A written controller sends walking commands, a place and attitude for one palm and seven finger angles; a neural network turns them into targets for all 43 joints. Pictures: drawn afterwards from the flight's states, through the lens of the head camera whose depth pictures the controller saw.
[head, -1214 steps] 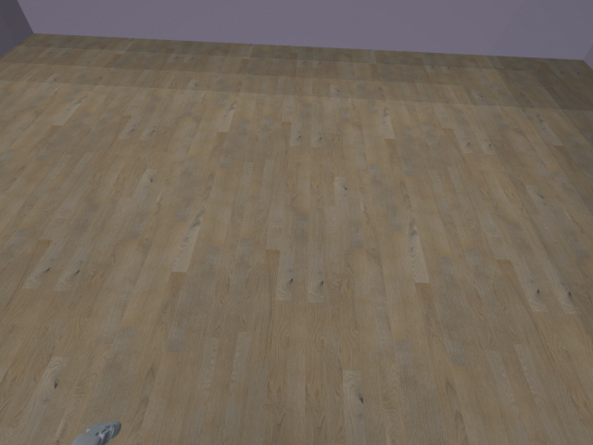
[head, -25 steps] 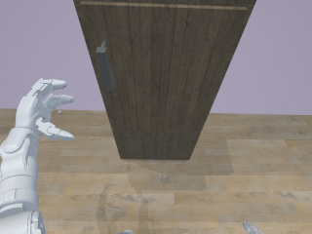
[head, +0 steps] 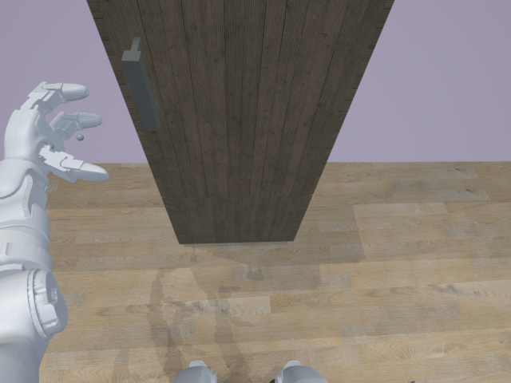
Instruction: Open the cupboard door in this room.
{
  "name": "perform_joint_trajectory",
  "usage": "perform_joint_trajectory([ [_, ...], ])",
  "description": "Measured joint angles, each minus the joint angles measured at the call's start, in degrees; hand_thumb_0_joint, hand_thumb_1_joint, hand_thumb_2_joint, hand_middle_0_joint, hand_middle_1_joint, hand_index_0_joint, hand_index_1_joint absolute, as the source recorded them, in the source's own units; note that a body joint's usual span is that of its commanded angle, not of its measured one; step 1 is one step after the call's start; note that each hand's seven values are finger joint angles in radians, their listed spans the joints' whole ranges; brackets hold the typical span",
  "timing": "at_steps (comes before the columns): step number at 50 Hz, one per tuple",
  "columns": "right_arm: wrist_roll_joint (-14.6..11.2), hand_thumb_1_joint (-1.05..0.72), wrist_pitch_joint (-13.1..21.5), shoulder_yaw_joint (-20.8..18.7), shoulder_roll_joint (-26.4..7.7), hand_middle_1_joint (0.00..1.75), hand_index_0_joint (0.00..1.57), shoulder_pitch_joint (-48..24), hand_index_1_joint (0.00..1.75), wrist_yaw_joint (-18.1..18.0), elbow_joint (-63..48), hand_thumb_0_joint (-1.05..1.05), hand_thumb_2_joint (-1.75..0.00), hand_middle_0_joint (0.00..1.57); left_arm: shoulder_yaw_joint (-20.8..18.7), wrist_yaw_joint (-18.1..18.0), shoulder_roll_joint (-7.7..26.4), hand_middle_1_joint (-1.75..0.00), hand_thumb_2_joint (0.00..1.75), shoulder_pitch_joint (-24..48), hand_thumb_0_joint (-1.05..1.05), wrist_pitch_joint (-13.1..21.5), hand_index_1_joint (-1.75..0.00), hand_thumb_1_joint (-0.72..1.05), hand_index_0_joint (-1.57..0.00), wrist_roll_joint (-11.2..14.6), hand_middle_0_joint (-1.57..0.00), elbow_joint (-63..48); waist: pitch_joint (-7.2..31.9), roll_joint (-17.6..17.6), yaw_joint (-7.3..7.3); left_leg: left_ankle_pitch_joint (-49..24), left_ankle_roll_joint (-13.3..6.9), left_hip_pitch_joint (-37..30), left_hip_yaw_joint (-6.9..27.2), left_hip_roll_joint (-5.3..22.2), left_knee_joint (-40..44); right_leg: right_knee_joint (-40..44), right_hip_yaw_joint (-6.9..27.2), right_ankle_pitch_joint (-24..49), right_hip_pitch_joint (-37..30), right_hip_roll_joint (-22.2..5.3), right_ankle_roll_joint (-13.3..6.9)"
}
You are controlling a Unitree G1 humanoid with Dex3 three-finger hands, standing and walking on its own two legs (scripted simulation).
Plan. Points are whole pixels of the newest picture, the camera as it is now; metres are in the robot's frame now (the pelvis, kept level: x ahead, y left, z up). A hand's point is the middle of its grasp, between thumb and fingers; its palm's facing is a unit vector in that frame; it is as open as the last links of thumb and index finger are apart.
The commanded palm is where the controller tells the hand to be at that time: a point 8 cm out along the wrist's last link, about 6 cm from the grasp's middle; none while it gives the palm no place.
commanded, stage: move the hooked fingers beside the handle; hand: left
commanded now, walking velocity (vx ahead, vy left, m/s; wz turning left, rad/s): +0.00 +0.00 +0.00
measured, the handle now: (145, 86) +0.58 +0.18 +0.09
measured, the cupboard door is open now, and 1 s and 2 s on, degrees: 0 0 0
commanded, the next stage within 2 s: slide the fingers in behind the handle in 1.26 s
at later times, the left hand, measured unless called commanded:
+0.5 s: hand (102, 97) +0.54 +0.23 +0.11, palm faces +0.01 -1.00 +0.01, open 14.0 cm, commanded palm +0.51 +0.29 +0.10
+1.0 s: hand (101, 103) +0.53 +0.24 +0.10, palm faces +0.01 -1.00 +0.01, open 14.0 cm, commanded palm +0.51 +0.28 +0.09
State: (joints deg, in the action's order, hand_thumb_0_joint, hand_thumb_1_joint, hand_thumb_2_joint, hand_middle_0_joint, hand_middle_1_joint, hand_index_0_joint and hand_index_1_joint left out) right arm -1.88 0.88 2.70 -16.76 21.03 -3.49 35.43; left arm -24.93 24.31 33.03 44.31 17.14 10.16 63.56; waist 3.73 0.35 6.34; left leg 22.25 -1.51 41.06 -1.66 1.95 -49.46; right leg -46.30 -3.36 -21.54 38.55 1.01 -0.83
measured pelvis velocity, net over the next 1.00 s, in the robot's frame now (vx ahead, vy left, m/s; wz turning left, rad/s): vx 0.02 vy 0.01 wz -0.02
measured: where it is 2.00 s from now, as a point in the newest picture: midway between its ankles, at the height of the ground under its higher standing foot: outside the picture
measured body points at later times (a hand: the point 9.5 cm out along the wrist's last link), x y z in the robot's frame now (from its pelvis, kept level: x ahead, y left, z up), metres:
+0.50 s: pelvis +0.00 +0.00 -0.01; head +0.13 +0.02 +0.42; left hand +0.53 +0.29 +0.11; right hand -0.03 -0.26 -0.11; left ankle +0.02 +0.10 -0.70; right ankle +0.01 -0.11 -0.70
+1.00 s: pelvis +0.02 +0.01 -0.01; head +0.14 +0.04 +0.43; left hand +0.53 +0.29 +0.10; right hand +0.01 -0.26 -0.11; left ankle +0.02 +0.10 -0.70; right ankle +0.01 -0.11 -0.70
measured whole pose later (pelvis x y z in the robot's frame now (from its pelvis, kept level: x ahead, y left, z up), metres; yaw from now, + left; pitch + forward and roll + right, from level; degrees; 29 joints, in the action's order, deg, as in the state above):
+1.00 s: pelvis +0.02 +0.01 -0.01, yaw -1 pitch +20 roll -4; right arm 0.1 -4.8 2.6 -15.9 23.9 -1.1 34.6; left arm -25.7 19.9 35.9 54.4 17.5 5.7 68.9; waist 5.3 1.4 9.9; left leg 25.0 -2.2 47.8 -1.4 2.8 -53.1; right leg -47.2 -3.3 -22.7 44.1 1.9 0.0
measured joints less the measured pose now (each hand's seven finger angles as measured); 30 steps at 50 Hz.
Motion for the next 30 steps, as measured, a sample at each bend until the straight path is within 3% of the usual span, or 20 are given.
perform_joint_trajectory([
  [6, 0.2, -0.90, -1.0, -0.1, -0.2, 0.30, 0.21, 1.2, 0.30, 0.0, 1.0, 0.01, -0.90, 0.21, -0.8, 0.4, 2.3, -1.20, 0.30, 4.0, -0.01, 1.4, -1.20, -0.50, -0.30, -0.7, -0.30, 2.7, 0.0, -0.1, 1.26, 0.3, 0.1, 2.5, 0.3, 0.4, -1.4, -0.8, -0.3, -0.1, 2.3, 0.4, -0.1],
  [15, 0.7, -0.90, -2.2, 0.1, -0.4, 0.30, 0.21, 2.9, 0.30, 0.2, 1.0, 0.00, -0.90, 0.21, -0.5, -0.8, 4.6, -1.20, 0.30, 9.7, -0.01, -0.5, -1.20, -0.50, -0.30, -2.7, -0.30, 7.3, 0.2, 0.6, 3.28, 0.7, -0.1, 5.1, 0.3, 0.7, -2.3, -1.2, -0.2, 0.0, 4.7, 0.6, 0.1],
  [21, 1.4, -0.90, -2.7, 0.5, -0.1, 0.30, 0.21, 3.5, 0.30, 0.7, 0.4, 0.00, -0.90, 0.21, -2.1, -2.7, 6.2, -1.20, 0.30, 13.0, -0.01, 0.2, -1.20, -0.50, -0.30, -4.6, -0.30, 8.8, 0.1, 0.7, 4.66, 1.0, -0.2, 7.2, 0.0, 0.9, -3.1, -1.7, 0.1, 0.0, 6.8, 0.9, 0.2],
  [26, 1.6, -0.90, -3.4, 1.1, 0.1, 0.30, 0.21, 4.1, 0.30, 1.0, -0.2, 0.00, -0.90, 0.21, -2.8, -2.9, 9.0, -1.20, 0.30, 16.1, -0.01, -0.5, -1.20, -0.50, -0.30, -6.0, -0.30, 11.9, 0.2, 0.8, 5.91, 1.5, -0.3, 8.8, 0.0, 1.2, -3.9, -2.0, 0.2, -0.2, 8.2, 1.1, 0.3],
  [30, 2.0, -0.90, -4.2, 0.7, 0.1, 0.30, 0.21, 5.4, 0.30, 1.3, -0.9, 0.00, -0.90, 0.21, -3.4, -2.6, 9.5, -1.20, 0.30, 14.2, -0.01, -0.6, -1.20, -0.49, -0.30, -6.3, -0.30, 9.6, 0.5, 1.0, 5.79, 1.8, -0.4, 9.2, -0.5, 1.4, -3.7, -1.7, 0.7, -0.2, 8.8, 1.3, 0.5],
])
